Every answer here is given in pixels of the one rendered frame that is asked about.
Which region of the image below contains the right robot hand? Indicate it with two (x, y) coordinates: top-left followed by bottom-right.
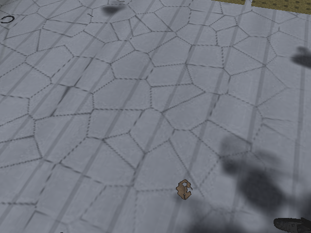
(273, 217), (311, 233)

